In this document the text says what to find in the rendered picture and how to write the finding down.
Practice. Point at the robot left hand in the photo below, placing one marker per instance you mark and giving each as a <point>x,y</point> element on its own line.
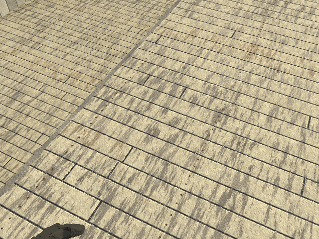
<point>61,231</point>

